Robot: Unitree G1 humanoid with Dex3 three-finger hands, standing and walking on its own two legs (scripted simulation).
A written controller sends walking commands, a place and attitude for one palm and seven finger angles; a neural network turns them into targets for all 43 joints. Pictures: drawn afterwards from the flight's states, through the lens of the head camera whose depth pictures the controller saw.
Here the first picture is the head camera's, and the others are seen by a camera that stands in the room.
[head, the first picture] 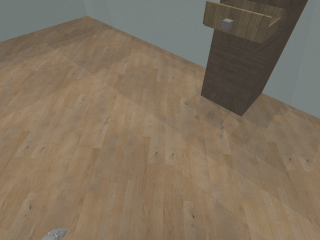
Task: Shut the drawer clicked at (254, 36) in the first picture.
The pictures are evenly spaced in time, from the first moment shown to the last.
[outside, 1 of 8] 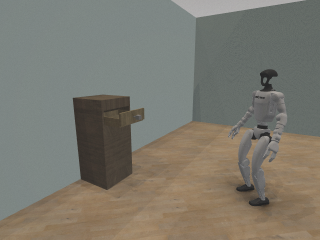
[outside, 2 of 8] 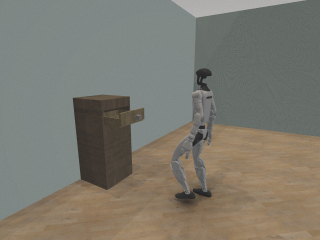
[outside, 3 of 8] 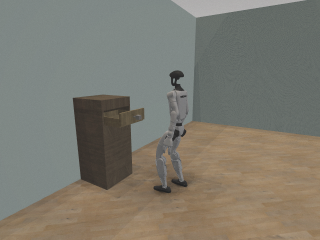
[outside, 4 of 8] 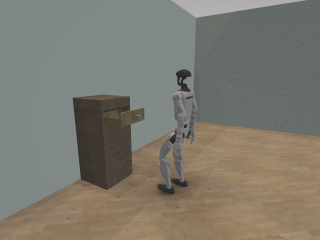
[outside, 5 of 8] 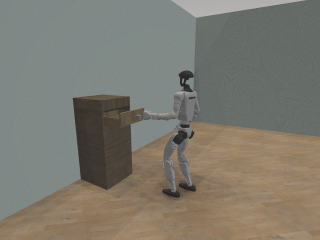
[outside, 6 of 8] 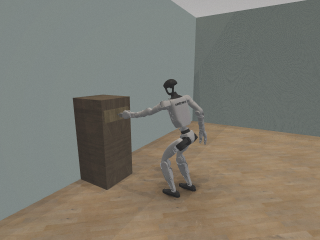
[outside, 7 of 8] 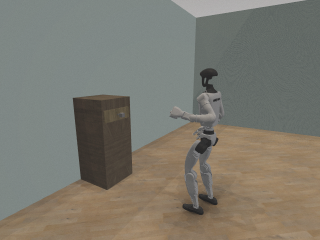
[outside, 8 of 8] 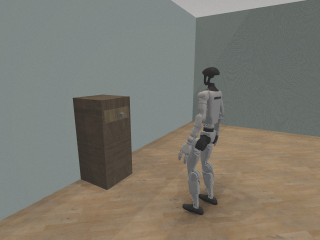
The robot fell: no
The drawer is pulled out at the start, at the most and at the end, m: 0.23 0.23 0.00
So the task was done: yes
